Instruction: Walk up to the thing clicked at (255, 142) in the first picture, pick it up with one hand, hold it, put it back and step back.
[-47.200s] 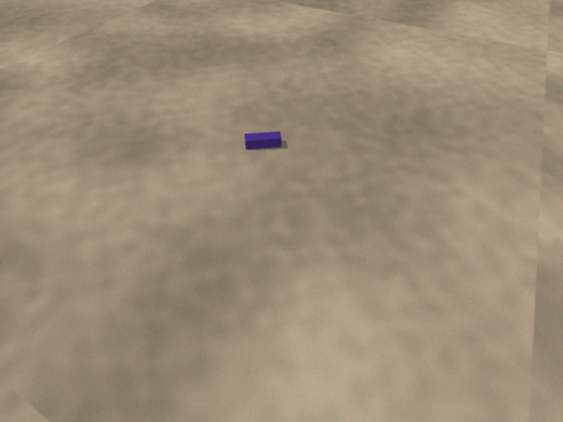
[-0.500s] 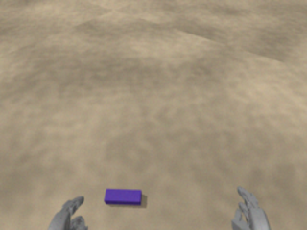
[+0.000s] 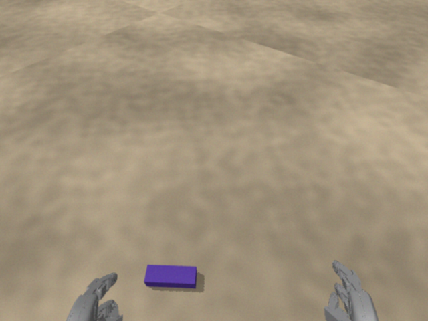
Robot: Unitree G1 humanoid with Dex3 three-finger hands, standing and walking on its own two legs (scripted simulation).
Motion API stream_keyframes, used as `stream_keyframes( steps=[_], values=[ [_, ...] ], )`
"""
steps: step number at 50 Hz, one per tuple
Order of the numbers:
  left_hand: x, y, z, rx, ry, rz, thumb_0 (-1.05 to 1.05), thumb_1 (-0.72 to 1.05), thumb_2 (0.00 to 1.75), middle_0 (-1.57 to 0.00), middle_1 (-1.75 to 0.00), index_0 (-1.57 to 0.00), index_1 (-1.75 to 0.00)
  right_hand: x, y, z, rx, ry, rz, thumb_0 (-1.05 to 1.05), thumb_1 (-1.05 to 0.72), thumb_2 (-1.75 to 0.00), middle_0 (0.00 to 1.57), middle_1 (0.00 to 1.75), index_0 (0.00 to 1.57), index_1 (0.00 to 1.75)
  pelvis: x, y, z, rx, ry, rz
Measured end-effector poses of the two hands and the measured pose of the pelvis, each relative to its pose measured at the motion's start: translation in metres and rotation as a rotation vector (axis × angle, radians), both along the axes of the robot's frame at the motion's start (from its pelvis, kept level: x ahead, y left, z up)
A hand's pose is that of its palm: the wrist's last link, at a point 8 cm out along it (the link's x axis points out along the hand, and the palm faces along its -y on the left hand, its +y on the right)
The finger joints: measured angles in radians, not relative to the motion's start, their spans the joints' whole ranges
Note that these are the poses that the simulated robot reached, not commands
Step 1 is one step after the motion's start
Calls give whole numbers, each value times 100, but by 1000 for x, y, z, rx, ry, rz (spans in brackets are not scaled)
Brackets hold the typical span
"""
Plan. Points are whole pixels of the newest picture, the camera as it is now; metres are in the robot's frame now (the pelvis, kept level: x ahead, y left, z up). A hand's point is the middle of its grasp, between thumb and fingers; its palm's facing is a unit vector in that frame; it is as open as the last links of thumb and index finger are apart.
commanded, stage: home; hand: left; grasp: from above
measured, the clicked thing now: (171, 276) +0.44 +0.18 -0.68
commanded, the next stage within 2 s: stand in 0.52 s
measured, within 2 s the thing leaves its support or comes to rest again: neither
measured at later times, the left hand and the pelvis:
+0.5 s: hand out of the picture +0.16 +0.18 -0.05, palm faces +0.03 -0.98 -0.20, open 7.4 cm; pelvis +0.00 +0.01 +0.00, yaw +0 degrees
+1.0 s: hand out of the picture +0.07 +0.24 -0.11, palm faces +0.02 -0.94 -0.33, open 7.4 cm; pelvis -0.01 +0.01 +0.04, yaw -1 degrees
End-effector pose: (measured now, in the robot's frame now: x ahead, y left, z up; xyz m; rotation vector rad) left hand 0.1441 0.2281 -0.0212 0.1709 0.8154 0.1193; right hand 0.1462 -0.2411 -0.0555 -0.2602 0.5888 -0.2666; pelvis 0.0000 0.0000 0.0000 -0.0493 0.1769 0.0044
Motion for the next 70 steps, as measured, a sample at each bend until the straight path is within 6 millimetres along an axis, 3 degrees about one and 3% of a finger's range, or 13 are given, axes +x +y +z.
stream_keyframes(
  steps=[31, 35, 39, 45, 56, 62, 70],
  values=[
    [-2, 5, -2, 2, 10, -2, 1, 90, 90, -20, -30, -20, -30, -3, 5, -1, 9, 1, -1, 2, -90, -90, 20, 30, 21, 30, -1, 4, -1, -3, 1, -3],
    [1, 15, -20, 93, -14, -47, 1, 90, 90, -20, -30, -21, -30, -10, -1, -16, -38, 215, 128, 1, -90, -90, 20, 30, 20, 30, -10, 3, 8, 24, -83, -11],
    [-13, 33, -36, 127, 65, -29, 1, 90, 90, -20, -30, -21, -30, -27, -15, -20, -11, 359, 119, 2, -90, -90, 20, 30, 21, 30, -13, 2, 18, 46, -130, -12],
    [-50, 53, -49, 135, 214, 31, 1, 90, 90, -20, -30, -21, -30, -56, -30, -15, 3, 462, 43, 1, -90, -90, 20, 30, 21, 30, -11, 5, 32, 47, -171, -13],
    [-112, 56, -49, 110, 418, 100, 1, 90, 90, -20, -30, -20, -30, -93, -25, -12, 54, 593, -22, 1, -90, -90, 20, 30, 20, 30, -10, 7, 55, 46, -230, -14],
    [-124, 54, -46, 107, 453, 109, 0, 90, 90, -20, -30, -21, -30, -103, -22, -12, 78, 620, -33, 1, -90, -90, 20, 30, 20, 30, -13, 6, 61, 49, -252, -12],
    [-126, 53, -41, 111, 447, 106, 0, 90, 90, -20, -30, -21, -30, -112, -27, -10, 86, 625, -43, 1, -90, -90, 20, 30, 21, 30, -20, 3, 65, 51, -266, -13]
  ],
)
